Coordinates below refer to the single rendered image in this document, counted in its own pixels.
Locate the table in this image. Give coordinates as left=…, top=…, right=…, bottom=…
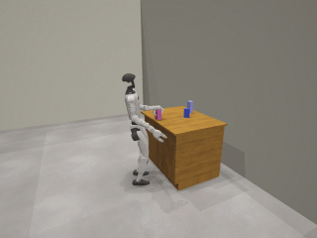
left=141, top=106, right=228, bottom=190

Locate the robot right hand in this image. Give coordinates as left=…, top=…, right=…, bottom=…
left=152, top=129, right=167, bottom=143

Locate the sponge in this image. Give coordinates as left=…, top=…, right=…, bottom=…
left=155, top=109, right=162, bottom=120

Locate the robot left hand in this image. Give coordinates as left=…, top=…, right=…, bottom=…
left=153, top=105, right=164, bottom=116

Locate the right robot upper arm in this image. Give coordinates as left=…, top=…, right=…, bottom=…
left=127, top=95, right=139, bottom=122

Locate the robot left forearm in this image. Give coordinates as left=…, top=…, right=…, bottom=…
left=140, top=104, right=155, bottom=111

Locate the robot right forearm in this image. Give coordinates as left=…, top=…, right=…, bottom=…
left=132, top=115, right=155, bottom=133

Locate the right robot shin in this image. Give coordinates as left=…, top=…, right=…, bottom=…
left=137, top=157, right=149, bottom=181

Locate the right robot thigh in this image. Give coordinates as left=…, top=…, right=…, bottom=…
left=131, top=129, right=149, bottom=160

